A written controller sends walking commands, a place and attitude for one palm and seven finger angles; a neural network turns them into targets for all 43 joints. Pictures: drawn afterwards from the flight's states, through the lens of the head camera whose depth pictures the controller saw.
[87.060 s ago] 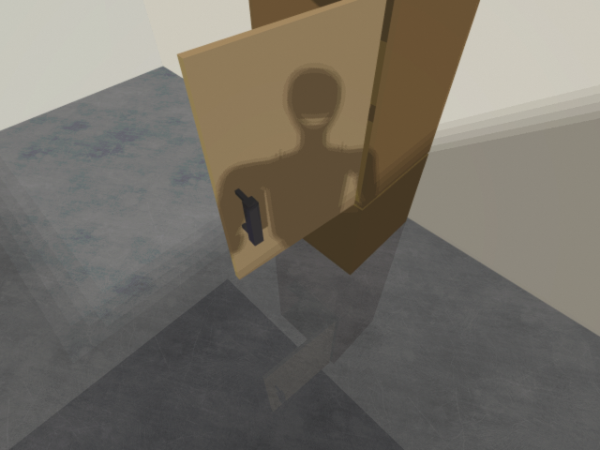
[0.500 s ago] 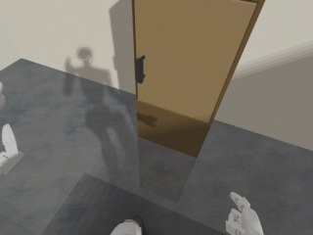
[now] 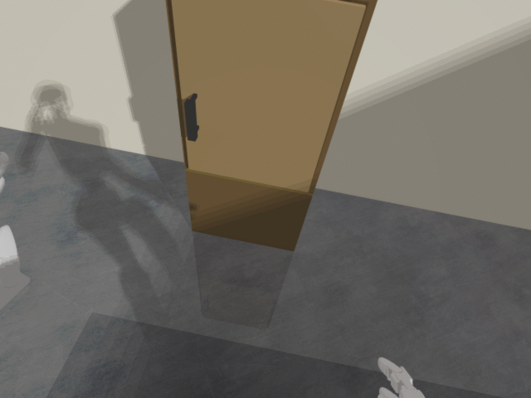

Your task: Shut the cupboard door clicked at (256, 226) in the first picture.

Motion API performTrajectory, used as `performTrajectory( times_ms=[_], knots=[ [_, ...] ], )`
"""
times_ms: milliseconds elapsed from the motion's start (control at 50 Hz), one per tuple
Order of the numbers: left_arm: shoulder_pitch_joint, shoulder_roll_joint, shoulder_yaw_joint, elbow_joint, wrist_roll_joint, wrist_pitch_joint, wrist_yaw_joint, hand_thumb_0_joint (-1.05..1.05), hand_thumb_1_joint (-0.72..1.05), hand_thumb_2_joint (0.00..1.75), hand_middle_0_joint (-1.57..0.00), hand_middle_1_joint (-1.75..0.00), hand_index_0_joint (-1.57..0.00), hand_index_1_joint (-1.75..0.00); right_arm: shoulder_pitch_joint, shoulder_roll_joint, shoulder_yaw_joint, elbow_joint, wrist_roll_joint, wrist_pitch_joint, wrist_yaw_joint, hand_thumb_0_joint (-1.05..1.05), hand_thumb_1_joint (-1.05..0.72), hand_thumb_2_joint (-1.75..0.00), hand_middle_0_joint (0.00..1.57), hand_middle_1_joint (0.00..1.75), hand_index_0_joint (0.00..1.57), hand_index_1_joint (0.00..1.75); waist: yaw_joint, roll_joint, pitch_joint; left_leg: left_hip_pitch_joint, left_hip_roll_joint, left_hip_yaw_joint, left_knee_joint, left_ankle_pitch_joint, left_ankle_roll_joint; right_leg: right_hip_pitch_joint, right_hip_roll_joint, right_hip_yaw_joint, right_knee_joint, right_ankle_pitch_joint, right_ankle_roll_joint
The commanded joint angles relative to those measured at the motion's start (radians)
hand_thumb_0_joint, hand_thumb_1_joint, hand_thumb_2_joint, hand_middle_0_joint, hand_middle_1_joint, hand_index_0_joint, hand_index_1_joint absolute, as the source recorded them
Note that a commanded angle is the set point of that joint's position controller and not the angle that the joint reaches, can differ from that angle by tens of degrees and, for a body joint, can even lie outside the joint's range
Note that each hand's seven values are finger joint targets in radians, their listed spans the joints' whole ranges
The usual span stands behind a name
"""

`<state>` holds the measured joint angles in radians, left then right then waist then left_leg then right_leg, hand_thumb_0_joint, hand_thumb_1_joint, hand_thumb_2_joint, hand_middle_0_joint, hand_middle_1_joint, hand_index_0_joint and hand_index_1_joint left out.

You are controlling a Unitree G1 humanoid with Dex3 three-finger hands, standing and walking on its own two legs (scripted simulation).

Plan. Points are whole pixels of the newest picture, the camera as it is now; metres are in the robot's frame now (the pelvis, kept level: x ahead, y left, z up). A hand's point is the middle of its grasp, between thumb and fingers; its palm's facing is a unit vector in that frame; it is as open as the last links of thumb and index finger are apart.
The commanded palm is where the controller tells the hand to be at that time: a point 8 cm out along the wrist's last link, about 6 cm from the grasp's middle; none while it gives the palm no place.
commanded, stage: stop stepping back and stand still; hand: left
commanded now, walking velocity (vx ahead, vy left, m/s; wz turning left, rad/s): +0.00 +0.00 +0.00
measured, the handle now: (193, 117) +0.85 +0.20 -0.10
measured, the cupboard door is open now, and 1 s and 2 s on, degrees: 0 0 0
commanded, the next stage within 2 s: let the arm hang, fingers relaxed in 0.38 s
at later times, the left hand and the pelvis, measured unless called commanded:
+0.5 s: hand (11, 263) +0.22 +0.27 +0.17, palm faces +0.36 -0.80 -0.48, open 7.4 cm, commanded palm none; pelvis +0.00 +0.02 +0.00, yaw +1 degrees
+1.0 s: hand out of the picture -0.09 +0.17 -0.18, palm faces +0.04 -0.99 -0.12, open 7.3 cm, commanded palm none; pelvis +0.01 +0.01 +0.00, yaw +1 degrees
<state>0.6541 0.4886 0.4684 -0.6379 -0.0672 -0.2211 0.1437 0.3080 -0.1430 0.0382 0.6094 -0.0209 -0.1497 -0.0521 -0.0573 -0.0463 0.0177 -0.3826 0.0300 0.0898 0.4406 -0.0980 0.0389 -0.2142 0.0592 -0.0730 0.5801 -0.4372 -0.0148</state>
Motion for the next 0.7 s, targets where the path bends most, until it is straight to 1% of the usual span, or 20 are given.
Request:
performTrajectory(
  times_ms=[0,60,100,120,160,200,240,280,320,360,400,440,460,480,500,540,560,600,620,680],
  knots=[
    [0.046,0.144,0.155,-0.058,-0.007,-0.028,0.04,0.0,0.9,0.9,-0.2,-0.3,-0.2,-0.3,-0.127,-0.173,-0.064,-0.139,0.0,0.005,-0.026,0.0,-0.9,-0.9,0.2,0.3,0.2,0.3,0.026,0.193,-0.119,-0.04,0.07,-0.124,-0.128,-0.41,-0.06,0.144,-0.061,0.038,-0.207,0.045,-0.038],
    [-0.084,0.146,0.152,0.082,-0.014,-0.011,0.048,0.0,0.9,0.9,-0.2,-0.3,-0.2,-0.3,-0.107,-0.179,-0.064,-0.105,-0.002,0.035,-0.034,0.0,-0.9,-0.9,0.2,0.3,0.2,0.3,0.016,0.027,-0.073,0.114,0.058,-0.129,0.082,-0.181,-0.056,-0.104,-0.231,0.241,-0.326,0.013,-0.1],
    [-0.083,0.067,0.068,0.176,-0.012,0.023,0.04,0.0,0.9,0.9,-0.2,-0.3,-0.2,-0.3,-0.106,-0.186,-0.078,-0.093,0.025,0.046,-0.033,0.0,-0.9,-0.9,0.2,0.3,0.2,0.3,0.026,-0.12,-0.035,0.149,0.043,-0.128,0.142,-0.165,-0.047,-0.182,-0.234,0.252,-0.334,-0.036,-0.101],
    [-0.123,0.072,0.055,0.18,-0.011,0.031,0.039,0.0,0.9,0.9,-0.2,-0.3,-0.2,-0.3,-0.12,-0.195,-0.08,-0.095,0.028,0.049,-0.033,0.0,-0.9,-0.9,0.2,0.3,0.2,0.3,0.027,-0.131,-0.024,0.152,0.04,-0.125,0.151,-0.151,-0.041,-0.188,-0.237,0.252,-0.33,-0.003,-0.099],
    [-0.22,0.059,-0.001,0.171,0.007,0.031,0.031,0.0,0.9,0.9,-0.2,-0.3,-0.2,-0.3,-0.139,-0.194,-0.069,-0.095,0.029,0.04,-0.036,0.0,-0.9,-0.9,0.2,0.3,0.2,0.3,0.026,-0.105,0.008,0.155,0.049,-0.127,0.097,-0.111,-0.023,-0.173,-0.212,0.205,-0.286,0.081,-0.067],
    [-0.359,0.058,-0.048,0.105,0.02,0.018,0.023,0.0,0.9,0.9,-0.2,-0.3,-0.2,-0.3,-0.165,-0.201,-0.066,-0.102,0.034,0.019,-0.042,0.0,-0.9,-0.9,0.2,0.3,0.2,0.3,0.028,-0.051,0.027,0.198,0.064,-0.151,0.047,-0.149,-0.011,-0.204,-0.172,0.171,-0.266,0.028,-0.036],
    [-0.456,0.07,-0.064,0.043,0.034,0.004,0.023,0.0,0.9,0.9,-0.2,-0.3,-0.2,-0.3,-0.187,-0.202,-0.055,-0.107,0.028,0.002,-0.053,0.0,-0.9,-0.9,0.2,0.3,0.2,0.3,0.027,0.09,0.087,0.156,0.097,-0.224,-0.073,-0.303,-0.011,-0.22,-0.122,0.128,-0.221,-0.069,-0.019],
    [-0.471,0.09,-0.038,-0.042,0.043,-0.006,0.032,0.0,0.9,0.9,-0.2,-0.3,-0.2,-0.3,-0.189,-0.2,-0.047,-0.123,0.02,-0.011,-0.052,0.0,-0.9,-0.9,0.2,0.3,0.2,0.3,0.048,0.264,0.09,0.013,0.155,-0.359,-0.336,-0.619,-0.028,-0.083,-0.031,0.061,-0.074,-0.045,-0.003],
    [-0.464,0.178,0.056,-0.157,0.047,-0.021,0.044,0.0,0.9,0.9,-0.2,-0.3,-0.2,-0.3,-0.172,-0.194,-0.059,-0.133,0.004,-0.023,-0.053,0.0,-0.9,-0.9,0.2,0.3,0.2,0.3,0.068,0.377,0.04,-0.078,0.163,-0.371,-0.414,-0.706,-0.076,0.036,-0.003,0.03,0.015,-0.027,-0.01],
    [-0.287,0.169,0.092,-0.171,0.033,-0.03,0.044,0.0,0.9,0.9,-0.2,-0.3,-0.2,-0.3,-0.151,-0.169,-0.064,-0.15,-0.005,-0.029,-0.041,0.0,-0.9,-0.9,0.2,0.3,0.2,0.3,0.079,0.351,-0.048,-0.057,0.119,-0.275,-0.362,-0.581,-0.106,0.125,-0.001,0.016,-0.073,0.002,-0.027],
    [-0.111,0.169,0.137,-0.16,0.014,-0.035,0.039,0.0,0.9,0.9,-0.2,-0.3,-0.2,-0.3,-0.15,-0.16,-0.069,-0.17,0.0,-0.015,-0.023,0.0,-0.9,-0.9,0.2,0.3,0.2,0.3,0.072,0.272,-0.138,-0.006,0.05,-0.168,-0.222,-0.415,-0.103,0.172,-0.036,0.044,-0.193,0.042,-0.046],
    [0.033,0.146,0.161,-0.103,-0.013,-0.033,0.032,0.0,0.9,0.9,-0.2,-0.3,-0.2,-0.3,-0.149,-0.15,-0.073,-0.175,0.008,0.014,-0.005,0.0,-0.9,-0.9,0.2,0.3,0.2,0.3,0.056,0.094,-0.209,0.086,0.011,-0.105,-0.012,-0.216,-0.083,0.115,-0.143,0.162,-0.275,0.068,-0.084],
    [-0.178,-0.087,-0.374,0.743,0.087,0.131,-0.104,0.0,0.9,0.9,-0.2,-0.3,-0.2,-0.3,-0.236,-0.329,-0.098,0.033,0.043,-0.024,0.052,0.0,-0.9,-0.9,0.2,0.3,0.2,0.3,0.032,0.037,-0.153,0.055,0.079,-0.13,0.221,0.13,-0.018,0.012,-0.275,0.144,-0.113,0.538,-0.084],
    [-0.238,-0.09,-0.347,0.766,0.093,0.21,-0.117,0.0,0.9,0.9,-0.2,-0.3,-0.2,-0.3,-0.149,-0.293,-0.125,0.071,0.031,0.018,0.052,0.0,-0.9,-0.9,0.2,0.3,0.2,0.3,0.02,0.048,-0.23,0.179,0.084,-0.165,0.248,0.102,-0.028,-0.055,-0.275,0.204,-0.101,0.573,-0.107],
    [-0.241,-0.086,-0.341,0.728,0.091,0.228,-0.122,0.0,0.9,0.9,-0.2,-0.3,-0.2,-0.3,-0.134,-0.294,-0.125,0.047,0.029,0.026,0.049,0.0,-0.9,-0.9,0.2,0.3,0.2,0.3,0.013,0.066,-0.192,0.198,0.083,-0.168,0.233,0.1,-0.026,-0.112,-0.251,0.162,-0.092,0.473,-0.094],
    [-0.296,-0.071,-0.362,0.802,0.097,0.215,-0.137,0.0,0.9,0.9,-0.2,-0.3,-0.2,-0.3,-0.119,-0.335,-0.116,0.066,0.022,0.059,0.049,0.0,-0.9,-0.9,0.2,0.3,0.2,0.3,0.034,-0.04,-0.155,0.13,0.103,-0.197,0.192,0.213,0.004,-0.099,-0.166,0.121,-0.036,0.374,-0.058],
    [-0.313,-0.063,-0.367,0.846,0.094,0.216,-0.138,0.0,0.9,0.9,-0.2,-0.3,-0.2,-0.3,-0.129,-0.344,-0.104,0.07,0.02,0.069,0.046,0.0,-0.9,-0.9,0.2,0.3,0.2,0.3,0.045,-0.129,-0.128,0.11,0.118,-0.231,0.166,0.259,0.029,-0.081,-0.145,0.108,-0.032,0.34,-0.05],
    [-0.357,-0.057,-0.375,0.945,0.093,0.224,-0.133,0.0,0.9,0.9,-0.2,-0.3,-0.2,-0.3,-0.14,-0.365,-0.09,0.086,0.01,0.081,0.038,0.0,-0.9,-0.9,0.2,0.3,0.2,0.3,0.049,-0.193,-0.085,0.1,0.141,-0.314,0.091,0.281,0.055,-0.073,-0.116,0.102,-0.026,0.221,-0.042],
    [-0.374,-0.051,-0.381,0.994,0.088,0.23,-0.131,0.0,0.9,0.9,-0.2,-0.3,-0.2,-0.3,-0.15,-0.37,-0.083,0.09,0.008,0.087,0.037,0.0,-0.9,-0.9,0.2,0.3,0.2,0.3,0.053,-0.147,-0.055,0.093,0.153,-0.344,0.042,0.274,0.056,-0.077,-0.109,0.105,-0.008,0.17,-0.039],
    [-0.367,-0.051,-0.394,1.167,0.079,0.251,-0.128,0.0,0.9,0.9,-0.2,-0.3,-0.2,-0.3,-0.169,-0.368,-0.072,0.14,-0.004,0.12,0.036,0.0,-0.9,-0.9,0.2,0.3,0.2,0.3,0.071,0.019,0.013,0.01,0.168,-0.427,-0.177,-0.225,0.059,-0.035,-0.098,0.123,0.006,0.023,-0.032]
  ],
)
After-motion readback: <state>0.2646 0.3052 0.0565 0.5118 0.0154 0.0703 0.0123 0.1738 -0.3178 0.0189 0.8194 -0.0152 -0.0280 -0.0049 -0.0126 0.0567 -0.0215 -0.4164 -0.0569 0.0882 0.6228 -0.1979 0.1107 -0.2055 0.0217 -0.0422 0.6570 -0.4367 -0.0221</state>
